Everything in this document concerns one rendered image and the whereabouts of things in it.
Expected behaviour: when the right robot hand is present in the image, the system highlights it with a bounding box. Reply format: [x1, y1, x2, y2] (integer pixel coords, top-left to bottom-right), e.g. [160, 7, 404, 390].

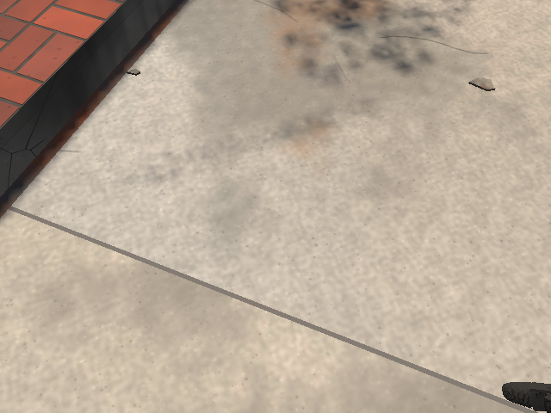
[502, 382, 551, 413]

